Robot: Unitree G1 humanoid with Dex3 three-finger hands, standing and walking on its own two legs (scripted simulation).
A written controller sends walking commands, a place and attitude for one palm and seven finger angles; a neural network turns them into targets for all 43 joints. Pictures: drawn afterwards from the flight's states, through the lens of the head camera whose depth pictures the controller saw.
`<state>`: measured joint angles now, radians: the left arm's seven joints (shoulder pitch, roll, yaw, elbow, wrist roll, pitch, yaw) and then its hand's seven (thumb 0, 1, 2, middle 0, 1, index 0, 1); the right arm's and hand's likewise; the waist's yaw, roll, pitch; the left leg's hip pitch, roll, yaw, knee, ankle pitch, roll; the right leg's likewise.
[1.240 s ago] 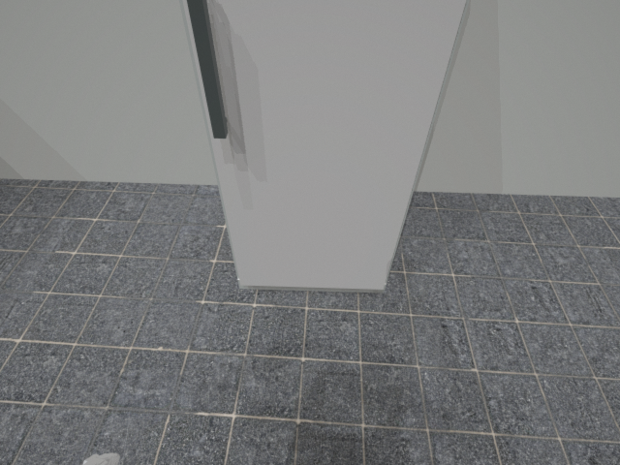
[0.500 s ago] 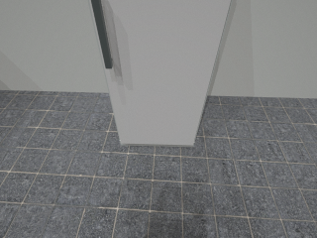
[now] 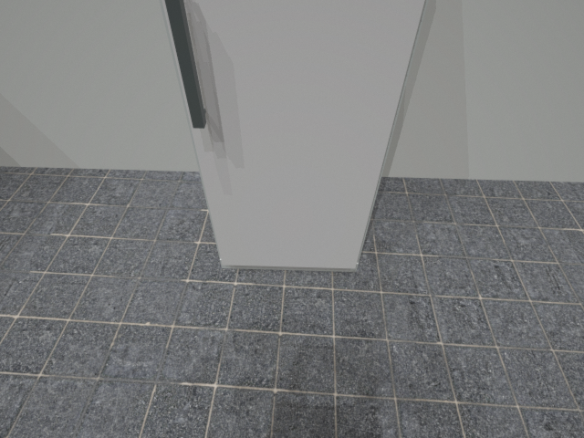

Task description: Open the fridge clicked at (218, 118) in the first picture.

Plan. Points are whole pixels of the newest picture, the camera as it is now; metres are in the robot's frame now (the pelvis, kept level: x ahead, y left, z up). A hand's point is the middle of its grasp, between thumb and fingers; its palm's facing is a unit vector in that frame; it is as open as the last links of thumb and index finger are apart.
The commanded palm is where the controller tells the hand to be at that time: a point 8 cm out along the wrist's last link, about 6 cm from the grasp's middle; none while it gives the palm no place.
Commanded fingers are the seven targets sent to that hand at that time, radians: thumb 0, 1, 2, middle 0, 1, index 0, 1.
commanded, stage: look at it before walking up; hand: left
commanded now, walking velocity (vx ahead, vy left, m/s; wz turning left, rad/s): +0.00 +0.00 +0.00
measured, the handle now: (189, 58) +0.81 +0.27 +0.14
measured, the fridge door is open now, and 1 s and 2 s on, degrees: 0 0 0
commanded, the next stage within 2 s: take the last steps up to it in 0.20 s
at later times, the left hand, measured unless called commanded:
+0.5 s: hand out of the picture +0.06 +0.23 -0.17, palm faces +0.03 -0.96 -0.28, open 7.4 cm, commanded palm none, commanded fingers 0.00 0.90 0.90 -0.20 -0.30 -0.20 -0.30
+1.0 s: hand (147, 412) +0.19 +0.26 -0.18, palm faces +0.06 -0.98 -0.16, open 7.3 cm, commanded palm none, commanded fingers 0.00 0.90 0.90 -0.20 -0.30 -0.20 -0.30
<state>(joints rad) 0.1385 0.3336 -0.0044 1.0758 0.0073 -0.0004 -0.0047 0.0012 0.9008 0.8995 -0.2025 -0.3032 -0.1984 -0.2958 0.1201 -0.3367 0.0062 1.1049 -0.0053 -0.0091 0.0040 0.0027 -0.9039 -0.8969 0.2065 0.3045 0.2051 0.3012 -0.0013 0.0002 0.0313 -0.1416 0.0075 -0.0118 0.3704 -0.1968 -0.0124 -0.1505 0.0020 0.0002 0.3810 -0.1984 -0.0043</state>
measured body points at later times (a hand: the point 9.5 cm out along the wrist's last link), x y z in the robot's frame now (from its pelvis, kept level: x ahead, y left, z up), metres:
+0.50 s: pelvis +0.02 +0.01 +0.00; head +0.01 +0.01 +0.45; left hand +0.06 +0.28 -0.15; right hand +0.07 -0.27 -0.14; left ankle +0.00 +0.13 -0.74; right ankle +0.01 -0.12 -0.75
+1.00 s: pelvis +0.15 +0.07 -0.01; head +0.17 +0.09 +0.44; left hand +0.19 +0.31 -0.17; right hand +0.03 -0.10 -0.15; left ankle +0.05 +0.13 -0.75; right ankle +0.27 -0.05 -0.69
